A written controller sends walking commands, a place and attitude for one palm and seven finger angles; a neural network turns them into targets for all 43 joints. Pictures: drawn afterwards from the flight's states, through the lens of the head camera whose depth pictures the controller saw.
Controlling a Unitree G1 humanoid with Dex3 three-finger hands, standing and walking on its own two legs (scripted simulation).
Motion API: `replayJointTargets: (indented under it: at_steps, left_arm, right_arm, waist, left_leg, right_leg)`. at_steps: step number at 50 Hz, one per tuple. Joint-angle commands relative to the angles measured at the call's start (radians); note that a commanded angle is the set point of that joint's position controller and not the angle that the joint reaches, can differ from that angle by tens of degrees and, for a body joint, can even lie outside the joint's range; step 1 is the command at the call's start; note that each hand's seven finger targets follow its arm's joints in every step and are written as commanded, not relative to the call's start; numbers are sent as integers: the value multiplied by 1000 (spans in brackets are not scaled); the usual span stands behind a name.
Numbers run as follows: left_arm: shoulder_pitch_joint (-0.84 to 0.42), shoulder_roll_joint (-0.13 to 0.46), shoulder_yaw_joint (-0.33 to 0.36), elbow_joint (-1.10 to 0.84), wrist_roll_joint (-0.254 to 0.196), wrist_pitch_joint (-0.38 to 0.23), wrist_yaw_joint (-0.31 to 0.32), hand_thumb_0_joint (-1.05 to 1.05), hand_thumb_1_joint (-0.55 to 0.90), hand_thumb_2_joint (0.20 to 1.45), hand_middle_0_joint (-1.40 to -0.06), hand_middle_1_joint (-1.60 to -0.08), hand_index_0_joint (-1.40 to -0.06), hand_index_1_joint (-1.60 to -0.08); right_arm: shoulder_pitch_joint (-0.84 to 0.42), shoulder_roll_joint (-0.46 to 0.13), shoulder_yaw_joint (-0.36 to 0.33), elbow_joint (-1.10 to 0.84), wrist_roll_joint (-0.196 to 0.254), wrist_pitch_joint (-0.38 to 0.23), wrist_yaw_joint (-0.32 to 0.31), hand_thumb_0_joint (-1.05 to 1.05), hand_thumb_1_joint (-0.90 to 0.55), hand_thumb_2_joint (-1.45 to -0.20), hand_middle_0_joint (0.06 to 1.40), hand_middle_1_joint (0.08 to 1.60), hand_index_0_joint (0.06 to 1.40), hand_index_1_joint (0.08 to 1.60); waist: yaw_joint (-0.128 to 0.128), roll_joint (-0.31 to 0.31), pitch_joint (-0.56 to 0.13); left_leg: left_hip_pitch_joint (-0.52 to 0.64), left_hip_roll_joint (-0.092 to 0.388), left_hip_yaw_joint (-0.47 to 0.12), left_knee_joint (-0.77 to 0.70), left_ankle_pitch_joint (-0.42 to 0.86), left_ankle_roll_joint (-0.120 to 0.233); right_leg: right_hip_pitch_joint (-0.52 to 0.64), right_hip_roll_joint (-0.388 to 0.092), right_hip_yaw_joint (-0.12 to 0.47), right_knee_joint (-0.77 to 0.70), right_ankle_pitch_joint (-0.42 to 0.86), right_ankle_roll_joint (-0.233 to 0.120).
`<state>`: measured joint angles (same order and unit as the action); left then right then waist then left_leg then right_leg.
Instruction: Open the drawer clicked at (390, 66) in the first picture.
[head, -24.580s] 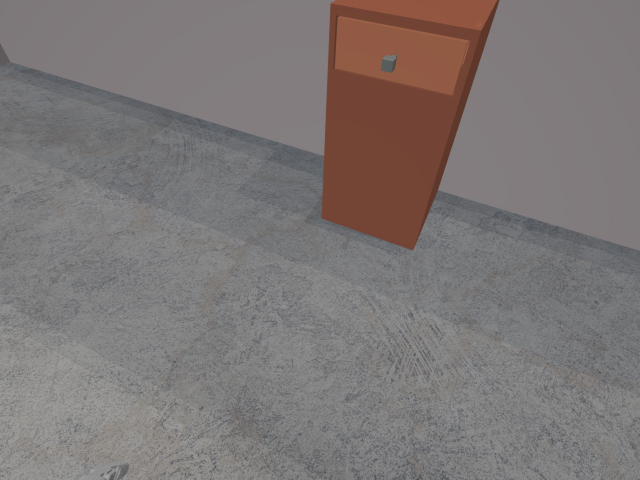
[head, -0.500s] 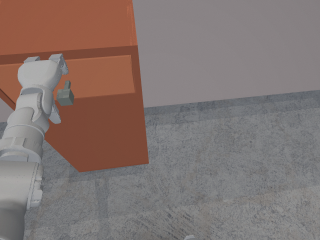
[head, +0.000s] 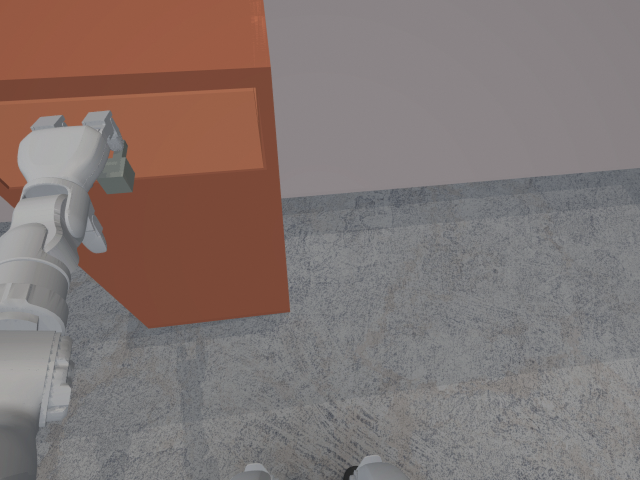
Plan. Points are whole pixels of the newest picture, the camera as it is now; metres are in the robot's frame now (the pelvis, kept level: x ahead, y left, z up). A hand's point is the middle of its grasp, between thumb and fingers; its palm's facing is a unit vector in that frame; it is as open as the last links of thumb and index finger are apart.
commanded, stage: lower the fingers behind the handle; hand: left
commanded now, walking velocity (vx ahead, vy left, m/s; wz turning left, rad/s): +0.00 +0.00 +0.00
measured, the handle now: (118, 165) +0.52 +0.26 +0.04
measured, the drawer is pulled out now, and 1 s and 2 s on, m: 0.00 0.00 0.00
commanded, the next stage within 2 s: lift the fingers back up to retry in 0.88 s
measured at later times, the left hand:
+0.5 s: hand (89, 183) +0.48 +0.29 +0.05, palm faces -0.03 +0.01 -1.00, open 13.7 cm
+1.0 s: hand (89, 181) +0.49 +0.28 +0.05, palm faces -0.05 +0.02 -1.00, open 13.7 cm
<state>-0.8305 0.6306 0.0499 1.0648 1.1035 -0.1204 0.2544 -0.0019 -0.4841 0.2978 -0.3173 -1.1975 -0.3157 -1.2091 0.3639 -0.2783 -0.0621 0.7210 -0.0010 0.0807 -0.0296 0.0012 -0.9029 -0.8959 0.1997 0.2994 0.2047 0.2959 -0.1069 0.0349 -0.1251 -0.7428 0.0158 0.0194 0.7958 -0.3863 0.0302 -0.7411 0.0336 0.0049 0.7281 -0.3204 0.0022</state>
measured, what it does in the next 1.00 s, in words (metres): stands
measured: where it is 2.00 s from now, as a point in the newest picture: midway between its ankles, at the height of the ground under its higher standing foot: outside the picture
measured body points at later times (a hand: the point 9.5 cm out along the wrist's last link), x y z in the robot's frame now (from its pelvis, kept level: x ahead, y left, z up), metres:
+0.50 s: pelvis -0.01 +0.01 -0.01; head +0.10 +0.02 +0.43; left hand +0.48 +0.28 +0.10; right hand +0.01 -0.27 -0.13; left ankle -0.01 +0.10 -0.70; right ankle +0.01 -0.13 -0.70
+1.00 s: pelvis -0.02 +0.01 -0.02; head +0.09 +0.02 +0.42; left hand +0.48 +0.28 +0.10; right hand -0.03 -0.27 -0.13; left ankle -0.01 +0.10 -0.70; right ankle +0.01 -0.13 -0.70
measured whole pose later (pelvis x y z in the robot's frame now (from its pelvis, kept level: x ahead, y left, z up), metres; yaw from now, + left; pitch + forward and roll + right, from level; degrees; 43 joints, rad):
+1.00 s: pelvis -0.02 +0.01 -0.02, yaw +1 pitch +21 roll -2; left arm -1.00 0.66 -0.04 1.15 1.09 -0.07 0.22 0.00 -0.48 0.30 -0.32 -1.20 -0.29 -1.35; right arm 0.39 -0.26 -0.02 0.70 0.01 0.07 -0.04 0.00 -0.90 -0.90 0.20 0.30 0.21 0.30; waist -0.13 0.03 -0.13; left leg -0.88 0.01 0.01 0.91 -0.40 0.04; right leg -0.87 0.02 -0.01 0.83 -0.33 0.01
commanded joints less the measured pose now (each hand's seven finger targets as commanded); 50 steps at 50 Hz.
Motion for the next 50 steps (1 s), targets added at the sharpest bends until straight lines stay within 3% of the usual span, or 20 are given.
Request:
replayJointTargets:
  at_steps: [1, 2, 5, 9, 12, 14, 16, 17, 19, 22, 23, 26, 29, 33, 36, 39, 41, 45, 47, 50]
  left_arm:
    - [-449, 288, 53, -186, -12, 3, 28, 0, -500, 300, -300, -1200, -300, -1200]
    - [-429, 250, 23, -162, -10, 8, 24, 0, -500, 300, -300, -1200, -300, -1200]
    - [-416, 232, 6, -127, -14, 12, 12, 0, -500, 300, -300, -1200, -300, -1200]
    - [-422, 175, -43, -97, -5, 10, 4, 0, -500, 300, -300, -1200, -300, -1200]
    - [-398, 202, -16, -85, -1, 6, 2, 0, -500, 300, -300, -1200, -300, -1200]
    - [-372, 149, -49, -71, -5, 9, -2, 0, -500, 300, -300, -1200, -300, -1200]
    - [-375, 165, -33, -65, -4, 9, -2, 0, -500, 300, -300, -1200, -300, -1200]
    - [-369, 132, -65, -50, 1, 13, -2, 0, -500, 300, -300, -1200, -300, -1200]
    - [-384, 160, -46, -50, 4, 19, 2, 0, -500, 300, -300, -1200, -300, -1200]
    - [-367, 121, -76, -26, 4, 31, 2, 0, -500, 300, -300, -1200, -300, -1200]
    - [-366, 137, -66, -6, 3, 38, 1, 0, -500, 300, -300, -1200, -300, -1200]
    - [-400, 171, -48, -31, 7, 43, -2, 0, -500, 300, -300, -1200, -300, -1200]
    - [-403, 126, -89, -14, 11, 53, -5, 0, -500, 300, -300, -1200, -300, -1200]
    - [-442, 165, -69, -7, 4, 61, -10, 0, -500, 300, -300, -1200, -300, -1200]
    - [-464, 126, -100, -10, 0, 61, -21, 0, -500, 300, -300, -1200, -300, -1200]
    - [-459, 161, -87, 24, 7, 66, -29, 0, -500, 300, -300, -1200, -300, -1200]
    - [-486, 146, -96, 7, 0, 62, -34, 0, -500, 300, -300, -1200, -300, -1200]
    - [-460, 181, -74, 13, -1, 55, -44, 0, -500, 300, -300, -1200, -300, -1200]
    - [-483, 140, -109, 7, -6, 49, -49, 0, -500, 300, -300, -1200, -300, -1200]
    - [-461, 220, -47, -4, -7, 45, -51, 0, -500, 300, -300, -1200, -300, -1200]
  right_arm:
    - [136, -169, -50, -40, -5, -14, -20, 0, -900, -900, 200, 300, 200, 300]
    - [135, -161, -48, -42, -2, -13, -20, 0, -900, -900, 200, 300, 200, 300]
    - [134, -163, -43, -44, 3, -13, -19, 0, -900, -900, 200, 300, 200, 300]
    - [142, -156, -40, -48, 2, -15, -19, 0, -900, -900, 200, 300, 200, 300]
    - [150, -158, -41, -49, -2, -11, -18, 0, -900, -900, 200, 300, 200, 300]
    - [151, -153, -41, -57, -2, -9, -16, 0, -900, -900, 200, 300, 200, 300]
    - [155, -160, -43, -49, -4, -6, -15, 0, -900, -900, 200, 300, 200, 300]
    - [155, -154, -41, -55, -1, -4, -15, 0, -900, -900, 200, 300, 200, 300]
    - [156, -160, -41, -52, -1, -5, -15, 0, -900, -900, 200, 300, 200, 300]
    - [159, -155, -39, -55, -1, -3, -13, 0, -900, -900, 200, 300, 200, 300]
    - [160, -160, -38, -54, 2, -2, -13, 0, -900, -900, 200, 300, 200, 300]
    - [163, -164, -37, -55, 0, 0, -14, 0, -900, -900, 200, 300, 200, 300]
    - [160, -156, -34, -62, 3, -2, -14, 0, -900, -900, 200, 300, 200, 300]
    - [165, -164, -31, -61, 6, -4, -19, 0, -900, -900, 200, 300, 200, 300]
    - [169, -160, -31, -61, 5, -10, -20, 0, -900, -900, 200, 300, 200, 300]
    - [168, -165, -24, -64, 8, -11, -26, 0, -900, -900, 200, 300, 200, 300]
    - [172, -164, -26, -63, 7, -17, -26, 0, -900, -900, 200, 300, 200, 300]
    - [177, -164, -21, -69, 7, -19, -31, 0, -900, -900, 200, 300, 200, 300]
    - [182, -161, -21, -68, 6, -21, -30, 0, -900, -900, 200, 300, 200, 300]
    - [182, -168, -19, -71, 8, -18, -32, 0, -900, -900, 200, 300, 200, 300]
  waist:
    - [-18, 68, -433]
    - [-23, 67, -430]
    - [-27, 51, -351]
    - [-40, 45, -328]
    - [-29, 39, -371]
    - [-30, 30, -355]
    - [-34, 17, -346]
    - [-38, 13, -339]
    - [-41, -3, -328]
    - [-46, 7, -326]
    - [-47, -2, -297]
    - [-42, 25, -329]
    - [-49, 31, -303]
    - [-61, 15, -303]
    - [-69, 27, -309]
    - [-69, 20, -286]
    - [-78, 17, -296]
    - [-68, 22, -319]
    - [-80, 24, -317]
    - [-57, 8, -336]
  left_leg:
    - [292, -22, -13, -54, 432, 8]
    - [292, -24, -9, -53, 424, 10]
    - [260, -23, -16, -63, 373, 7]
    - [251, -22, -18, -56, 361, 7]
    - [255, -20, -19, -41, 382, 7]
    - [242, -22, -18, -37, 373, 6]
    - [235, -17, -24, -32, 381, 5]
    - [226, -19, -23, -32, 361, 5]
    - [204, -17, -25, -30, 328, 7]
    - [199, -20, -21, -22, 326, 9]
    - [175, -20, -22, -22, 296, 8]
    - [177, -20, -23, -21, 293, 8]
    - [177, -19, -28, -24, 262, 6]
    - [163, -16, -36, -24, 222, 9]
    - [170, -15, -37, -24, 215, 9]
    - [138, -17, -40, -23, 166, 10]
    - [145, -15, -39, -21, 167, 13]
    - [132, -17, -38, -10, 173, 13]
    - [134, -17, -39, -8, 178, 14]
    - [122, -17, -38, -10, 162, 14]
  right_leg:
    - [205, 28, -18, -56, 319, -29]
    - [198, 28, -17, -58, 312, -25]
    - [159, 29, -26, -62, 263, -30]
    - [120, 29, -30, -58, 243, -31]
    - [122, 29, -28, -41, 251, -32]
    - [111, 30, -32, -39, 244, -33]
    - [98, 30, -33, -32, 246, -35]
    - [87, 29, -35, -31, 227, -32]
    - [74, 29, -34, -28, 207, -32]
    - [67, 29, -34, -25, 207, -33]
    - [55, 29, -34, -25, 191, -34]
    - [58, 28, -32, -18, 183, -38]
    - [27, 29, -39, -20, 141, -36]
    - [14, 27, -38, -19, 112, -33]
    - [3, 26, -40, -19, 104, -35]
    - [-15, 25, -39, -15, 69, -32]
    - [-16, 24, -39, -16, 72, -32]
    - [-7, 25, -36, -4, 81, -31]
    - [-12, 25, -37, -5, 84, -29]
    - [13, 26, -32, -5, 75, -29]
